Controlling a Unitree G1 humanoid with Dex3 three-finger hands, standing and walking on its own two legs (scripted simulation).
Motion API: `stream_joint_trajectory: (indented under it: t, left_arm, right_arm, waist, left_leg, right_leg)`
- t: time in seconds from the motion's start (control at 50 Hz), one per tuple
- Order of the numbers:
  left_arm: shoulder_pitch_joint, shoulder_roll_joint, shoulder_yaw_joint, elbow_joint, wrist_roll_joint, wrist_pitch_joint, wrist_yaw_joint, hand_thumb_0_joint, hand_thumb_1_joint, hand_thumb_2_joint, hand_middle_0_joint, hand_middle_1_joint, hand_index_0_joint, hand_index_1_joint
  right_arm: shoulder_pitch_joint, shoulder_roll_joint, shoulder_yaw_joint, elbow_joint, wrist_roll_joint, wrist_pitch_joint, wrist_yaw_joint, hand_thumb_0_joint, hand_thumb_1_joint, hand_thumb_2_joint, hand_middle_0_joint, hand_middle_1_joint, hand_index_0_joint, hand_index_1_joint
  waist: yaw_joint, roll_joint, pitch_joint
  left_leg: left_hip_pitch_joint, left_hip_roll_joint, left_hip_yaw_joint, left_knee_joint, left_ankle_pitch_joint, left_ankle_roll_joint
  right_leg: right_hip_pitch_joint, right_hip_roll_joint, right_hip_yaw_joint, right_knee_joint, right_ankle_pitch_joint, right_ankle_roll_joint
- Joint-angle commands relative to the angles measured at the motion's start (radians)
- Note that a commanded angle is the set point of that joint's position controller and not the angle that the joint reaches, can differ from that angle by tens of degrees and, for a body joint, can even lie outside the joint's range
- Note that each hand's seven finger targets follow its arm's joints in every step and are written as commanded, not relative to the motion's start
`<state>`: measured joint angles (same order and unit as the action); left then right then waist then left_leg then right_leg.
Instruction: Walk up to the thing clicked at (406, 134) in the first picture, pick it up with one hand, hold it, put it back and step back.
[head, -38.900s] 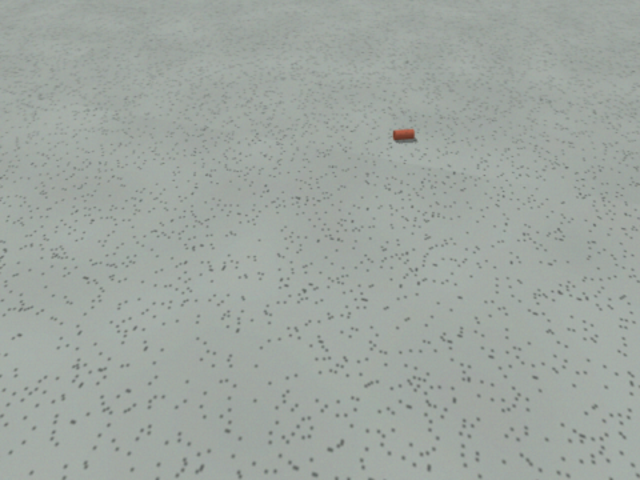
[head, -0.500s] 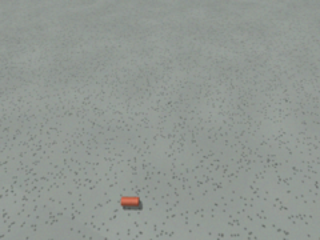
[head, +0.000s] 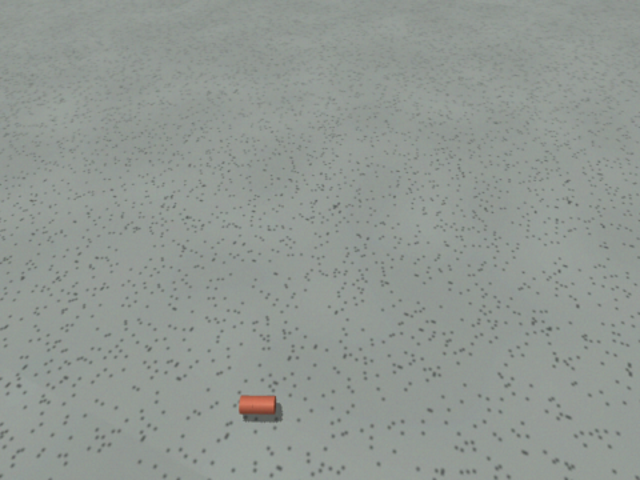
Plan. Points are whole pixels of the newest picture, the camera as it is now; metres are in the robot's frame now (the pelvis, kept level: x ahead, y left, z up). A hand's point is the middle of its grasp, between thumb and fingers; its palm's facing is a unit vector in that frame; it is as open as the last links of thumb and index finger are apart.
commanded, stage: stand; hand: left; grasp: from above
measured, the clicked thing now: (257, 404) +0.45 +0.22 -0.76
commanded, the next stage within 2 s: step back in 0.42 s
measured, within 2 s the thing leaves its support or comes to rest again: neither
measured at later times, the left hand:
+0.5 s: hand out of the picture +0.07 +0.25 -0.16, palm faces +0.01 -0.94 -0.34, open 7.4 cm
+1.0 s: hand out of the picture +0.04 +0.30 -0.18, palm faces -0.10 -0.93 -0.36, open 7.4 cm
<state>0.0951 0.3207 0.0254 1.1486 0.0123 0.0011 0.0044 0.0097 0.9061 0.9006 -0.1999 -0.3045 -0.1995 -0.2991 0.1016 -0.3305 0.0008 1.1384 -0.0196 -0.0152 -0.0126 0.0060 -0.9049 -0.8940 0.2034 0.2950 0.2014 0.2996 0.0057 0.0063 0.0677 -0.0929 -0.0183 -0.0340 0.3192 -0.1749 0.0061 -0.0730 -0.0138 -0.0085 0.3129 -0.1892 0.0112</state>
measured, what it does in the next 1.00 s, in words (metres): walks backwards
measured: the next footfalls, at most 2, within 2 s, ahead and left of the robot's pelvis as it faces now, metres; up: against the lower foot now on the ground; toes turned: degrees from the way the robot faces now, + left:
right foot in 1.22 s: -0.16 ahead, -0.10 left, +0.00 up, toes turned -3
left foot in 1.60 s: -0.25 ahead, +0.14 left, +0.00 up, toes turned -4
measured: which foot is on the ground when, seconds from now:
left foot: down 0.00-1.00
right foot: down 0.00-0.76, up 0.78-1.00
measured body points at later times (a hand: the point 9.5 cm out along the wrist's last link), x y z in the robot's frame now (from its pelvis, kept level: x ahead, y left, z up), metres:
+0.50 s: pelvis -0.01 +0.00 +0.00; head +0.02 +0.00 +0.44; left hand +0.07 +0.30 -0.14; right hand +0.07 -0.30 -0.14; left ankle +0.00 +0.12 -0.75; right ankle -0.01 -0.12 -0.75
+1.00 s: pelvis -0.10 +0.05 -0.02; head -0.02 +0.07 +0.42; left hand +0.04 +0.35 -0.16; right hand -0.04 -0.27 -0.13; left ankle -0.06 +0.12 -0.75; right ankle -0.13 -0.10 -0.67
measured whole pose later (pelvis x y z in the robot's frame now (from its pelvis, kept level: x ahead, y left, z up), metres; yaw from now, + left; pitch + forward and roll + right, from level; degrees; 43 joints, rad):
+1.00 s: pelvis -0.10 +0.05 -0.02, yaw -3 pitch -1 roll -1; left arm 0.08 0.40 0.06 0.88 0.01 0.06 0.02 0.01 0.91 0.90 -0.20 -0.30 -0.20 -0.30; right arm 0.14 -0.35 -0.05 0.92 -0.03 0.02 -0.01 0.01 -0.90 -0.89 0.21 0.30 0.20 0.30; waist -0.02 -0.04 0.20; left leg -0.31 -0.03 0.02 0.56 -0.24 0.07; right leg -0.46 0.12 0.16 1.15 -0.49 0.01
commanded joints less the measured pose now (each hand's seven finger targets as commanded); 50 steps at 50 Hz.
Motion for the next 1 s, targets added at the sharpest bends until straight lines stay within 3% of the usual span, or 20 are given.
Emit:
stream_joint_trajectory:
  t: [0.0, 0.38, 0.4, 0.48, 0.54, 0.58, 0.6, 0.62, 0.64, 0.66, 0.68, 0.7, 0.72, 0.74, 0.76, 0.78, 0.8, 0.84, 0.88, 0.98]
  left_arm:
    - [-0.029, 0.202, 0.039, -0.051, 0.000, -0.025, 0.014, 0.000, 0.900, 0.900, -0.200, -0.300, -0.200, -0.300]
    - [-0.024, 0.217, 0.032, -0.064, 0.001, -0.031, 0.012, 0.000, 0.900, 0.900, -0.200, -0.300, -0.200, -0.300]
    - [-0.022, 0.295, 0.072, -0.088, -0.014, -0.022, 0.017, 0.000, 0.900, 0.900, -0.200, -0.300, -0.200, -0.300]
    - [-0.009, 0.277, 0.077, -0.141, -0.019, -0.014, 0.024, 0.000, 0.900, 0.900, -0.200, -0.300, -0.200, -0.300]
    - [-0.012, 0.282, 0.079, -0.184, -0.013, -0.004, 0.023, 0.000, 0.900, 0.900, -0.200, -0.300, -0.200, -0.300]
    - [-0.027, 0.307, 0.087, -0.208, -0.008, 0.002, 0.023, 0.000, 0.900, 0.900, -0.200, -0.300, -0.200, -0.300]
    - [-0.053, 0.324, 0.091, -0.229, -0.003, 0.005, 0.024, 0.000, 0.900, 0.900, -0.200, -0.300, -0.200, -0.300]
    - [-0.082, 0.339, 0.095, -0.250, 0.004, 0.007, 0.025, 0.000, 0.900, 0.900, -0.200, -0.300, -0.200, -0.300]
    - [-0.110, 0.348, 0.098, -0.271, 0.013, 0.009, 0.026, 0.000, 0.900, 0.900, -0.200, -0.300, -0.200, -0.300]
    - [-0.131, 0.346, 0.097, -0.287, 0.018, 0.011, 0.025, 0.000, 0.900, 0.900, -0.200, -0.300, -0.200, -0.300]
    - [-0.161, 0.338, 0.094, -0.300, 0.015, 0.015, 0.024, 0.000, 0.900, 0.900, -0.200, -0.300, -0.200, -0.300]
    - [-0.160, 0.319, 0.089, -0.309, 0.012, 0.018, 0.024, 0.000, 0.900, 0.900, -0.200, -0.300, -0.200, -0.300]
    - [-0.149, 0.279, 0.078, -0.317, 0.004, 0.025, 0.027, 0.000, 0.900, 0.900, -0.200, -0.300, -0.200, -0.300]
    - [-0.121, 0.229, 0.071, -0.321, -0.003, 0.030, 0.032, 0.000, 0.900, 0.900, -0.200, -0.300, -0.200, -0.300]
    - [-0.071, 0.240, 0.080, -0.315, 0.004, 0.038, 0.040, 0.000, 0.900, 0.900, -0.200, -0.300, -0.200, -0.300]
    - [-0.034, 0.239, 0.072, -0.312, 0.004, 0.043, 0.040, 0.000, 0.900, 0.900, -0.200, -0.300, -0.200, -0.300]
    - [-0.024, 0.226, 0.072, -0.311, 0.003, 0.044, 0.044, 0.000, 0.900, 0.900, -0.200, -0.300, -0.200, -0.300]
    - [-0.007, 0.259, 0.079, -0.291, -0.003, 0.048, 0.044, 0.000, 0.900, 0.900, -0.200, -0.300, -0.200, -0.300]
    - [0.041, 0.265, 0.086, -0.296, -0.002, 0.049, 0.035, 0.000, 0.900, 0.900, -0.200, -0.300, -0.200, -0.300]
    - [0.006, 0.252, 0.095, -0.348, 0.007, 0.034, 0.028, 0.000, 0.900, 0.900, -0.200, -0.300, -0.200, -0.300]
  right_arm:
    - [-0.030, -0.205, -0.041, -0.051, 0.005, -0.018, -0.011, 0.000, -0.900, -0.900, 0.200, 0.300, 0.200, 0.300]
    - [-0.026, -0.212, -0.040, -0.061, 0.004, -0.018, -0.006, 0.000, -0.900, -0.900, 0.200, 0.300, 0.200, 0.300]
    - [-0.065, -0.273, -0.063, -0.077, 0.010, 0.002, 0.000, 0.000, -0.900, -0.900, 0.200, 0.300, 0.200, 0.300]
    - [-0.022, -0.254, -0.070, -0.113, 0.025, 0.021, 0.007, 0.000, -0.900, -0.900, 0.200, 0.300, 0.200, 0.300]
    - [-0.023, -0.255, -0.081, -0.145, 0.024, 0.032, 0.011, 0.000, -0.900, -0.900, 0.200, 0.300, 0.200, 0.300]
    - [-0.014, -0.237, -0.081, -0.161, 0.021, 0.042, 0.014, 0.000, -0.900, -0.900, 0.200, 0.300, 0.200, 0.300]
    - [0.007, -0.236, -0.084, -0.166, 0.018, 0.048, 0.017, 0.000, -0.900, -0.900, 0.200, 0.300, 0.200, 0.300]
    - [0.032, -0.228, -0.087, -0.170, 0.013, 0.055, 0.021, 0.000, -0.900, -0.900, 0.200, 0.300, 0.200, 0.300]
    - [0.068, -0.230, -0.092, -0.175, 0.008, 0.061, 0.024, 0.000, -0.900, -0.900, 0.200, 0.300, 0.200, 0.300]
    - [0.105, -0.231, -0.096, -0.176, 0.011, 0.061, 0.027, 0.000, -0.900, -0.900, 0.200, 0.300, 0.200, 0.300]
    - [0.131, -0.246, -0.104, -0.171, 0.012, 0.056, 0.030, 0.000, -0.900, -0.900, 0.200, 0.300, 0.200, 0.300]
    - [0.132, -0.255, -0.109, -0.175, 0.014, 0.050, 0.030, 0.000, -0.900, -0.900, 0.200, 0.300, 0.200, 0.300]
    - [0.118, -0.289, -0.115, -0.192, 0.004, 0.043, 0.026, 0.000, -0.900, -0.900, 0.200, 0.300, 0.200, 0.300]
    - [0.082, -0.364, -0.130, -0.208, -0.002, 0.034, 0.022, 0.000, -0.900, -0.900, 0.200, 0.300, 0.200, 0.300]
    - [0.084, -0.372, -0.132, -0.224, -0.014, 0.026, 0.016, 0.000, -0.900, -0.900, 0.200, 0.300, 0.200, 0.300]
    - [0.074, -0.348, -0.129, -0.227, -0.018, 0.022, 0.008, 0.000, -0.900, -0.900, 0.200, 0.300, 0.200, 0.300]
    - [0.056, -0.360, -0.127, -0.245, -0.021, 0.023, 0.003, 0.000, -0.900, -0.900, 0.200, 0.300, 0.200, 0.300]
    - [-0.011, -0.318, -0.125, -0.271, -0.021, 0.020, -0.012, 0.000, -0.900, -0.900, 0.200, 0.300, 0.200, 0.300]
    - [-0.029, -0.290, -0.117, -0.292, -0.015, 0.017, -0.018, 0.000, -0.900, -0.900, 0.200, 0.300, 0.200, 0.300]
    - [0.082, -0.273, -0.121, -0.298, -0.001, 0.014, -0.025, 0.000, -0.900, -0.900, 0.200, 0.300, 0.200, 0.300]
  waist:
    - [0.000, -0.002, -0.080]
    - [-0.005, -0.010, -0.083]
    - [-0.008, -0.025, 0.015]
    - [-0.021, -0.013, -0.088]
    - [-0.016, -0.031, -0.161]
    - [-0.013, -0.073, -0.153]
    - [-0.020, -0.131, -0.155]
    - [-0.024, -0.177, -0.144]
    - [-0.037, -0.207, -0.130]
    - [-0.056, -0.213, -0.124]
    - [-0.074, -0.200, -0.123]
    - [-0.074, -0.148, -0.116]
    - [-0.077, 0.014, -0.090]
    - [-0.061, 0.202, -0.061]
    - [-0.043, 0.154, -0.082]
    - [-0.020, 0.093, -0.079]
    - [-0.027, 0.158, -0.091]
    - [-0.009, 0.150, -0.087]
    - [0.019, 0.129, -0.110]
    - [-0.045, 0.075, -0.131]
  left_leg:
    - [-0.005, 0.133, -0.098, -0.044, 0.167, 0.018]
    - [-0.008, 0.135, -0.101, -0.048, 0.146, 0.018]
    - [-0.079, 0.115, -0.096, 0.057, 0.274, 0.035]
    - [-0.094, 0.101, -0.082, 0.146, 0.305, 0.058]
    - [-0.076, 0.078, -0.066, 0.238, 0.227, 0.067]
    - [-0.100, 0.029, -0.037, 0.325, 0.122, 0.048]
    - [-0.109, -0.003, -0.006, 0.407, 0.003, 0.040]
    - [-0.114, -0.035, 0.005, 0.497, -0.182, 0.031]
    - [-0.102, -0.032, -0.010, 0.546, -0.289, 0.035]
    - [-0.085, -0.010, -0.032, 0.505, -0.302, 0.042]
    - [-0.047, -0.004, -0.035, 0.487, -0.230, 0.055]
    - [-0.059, 0.023, -0.045, 0.413, -0.066, 0.068]
    - [-0.130, 0.138, -0.185, 0.186, 0.165, 0.106]
    - [-0.113, 0.290, -0.409, 0.017, 0.362, 0.158]
    - [-0.074, 0.338, -0.460, 0.032, 0.446, 0.200]
    - [-0.048, 0.324, -0.376, 0.080, 0.585, 0.203]
    - [-0.051, 0.335, -0.405, 0.071, 0.595, 0.177]
    - [-0.068, 0.281, -0.312, 0.071, 0.451, 0.155]
    - [-0.018, 0.239, -0.241, 0.106, 0.392, 0.169]
    - [0.113, 0.259, -0.224, 0.156, 0.454, 0.223]
  right_leg:
    - [0.014, -0.112, 0.087, -0.044, 0.134, -0.026]
    - [0.004, -0.113, 0.086, -0.049, 0.104, -0.029]
    - [-0.085, -0.103, 0.101, 0.031, 0.273, -0.036]
    - [-0.051, -0.105, 0.099, 0.120, 0.313, -0.080]
    - [-0.087, -0.146, 0.145, 0.136, 0.275, -0.127]
    - [-0.129, -0.209, 0.202, 0.104, 0.278, -0.173]
    - [-0.152, -0.260, 0.247, 0.090, 0.282, -0.205]
    - [-0.197, -0.317, 0.283, 0.072, 0.294, -0.247]
    - [-0.258, -0.345, 0.297, 0.074, 0.276, -0.269]
    - [-0.289, -0.340, 0.280, 0.099, 0.255, -0.256]
    - [-0.342, -0.308, 0.242, 0.142, 0.214, -0.227]
    - [-0.325, -0.235, 0.185, 0.238, 0.178, -0.184]
    - [-0.315, -0.084, 0.091, 0.404, 0.032, -0.107]
    - [-0.394, 0.110, 0.048, 0.578, -0.237, -0.048]
    - [-0.417, 0.123, 0.156, 0.691, -0.447, -0.045]
    - [-0.434, 0.119, 0.175, 0.772, -0.450, -0.045]
    - [-0.454, 0.132, 0.218, 0.813, -0.456, -0.043]
    - [-0.436, 0.118, 0.231, 0.864, -0.366, -0.043]
    - [-0.442, 0.116, 0.217, 0.889, -0.293, -0.027]
    - [-0.458, 0.098, 0.189, 0.777, -0.314, 0.014]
